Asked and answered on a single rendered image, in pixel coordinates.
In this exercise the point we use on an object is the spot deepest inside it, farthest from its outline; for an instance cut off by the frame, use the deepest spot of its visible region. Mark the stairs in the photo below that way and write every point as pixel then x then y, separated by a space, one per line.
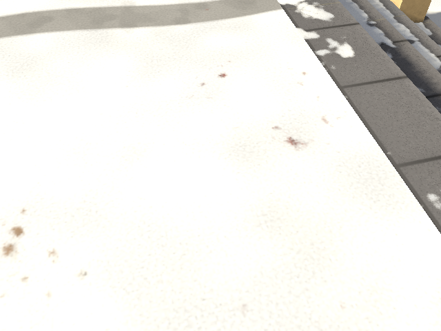
pixel 414 47

